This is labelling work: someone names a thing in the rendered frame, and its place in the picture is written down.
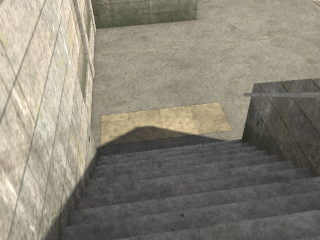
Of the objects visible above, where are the stairs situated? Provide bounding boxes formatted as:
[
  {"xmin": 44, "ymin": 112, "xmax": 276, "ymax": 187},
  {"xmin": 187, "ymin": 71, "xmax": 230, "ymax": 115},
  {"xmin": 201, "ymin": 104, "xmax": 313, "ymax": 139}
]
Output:
[{"xmin": 58, "ymin": 139, "xmax": 320, "ymax": 240}]

